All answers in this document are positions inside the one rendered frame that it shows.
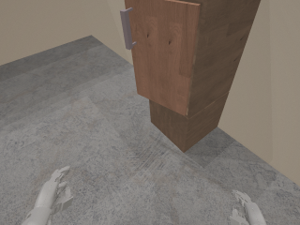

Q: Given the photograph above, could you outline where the cupboard door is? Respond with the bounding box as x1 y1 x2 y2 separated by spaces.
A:
124 0 201 116

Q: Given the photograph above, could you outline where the handle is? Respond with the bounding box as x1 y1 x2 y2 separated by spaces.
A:
120 7 137 50

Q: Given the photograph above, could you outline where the left robot forearm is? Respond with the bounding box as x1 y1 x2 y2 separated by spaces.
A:
22 206 53 225

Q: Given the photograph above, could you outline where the right robot hand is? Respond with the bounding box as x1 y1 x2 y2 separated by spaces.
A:
230 189 267 225

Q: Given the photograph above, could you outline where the left robot hand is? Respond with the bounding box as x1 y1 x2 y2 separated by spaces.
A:
34 166 74 215

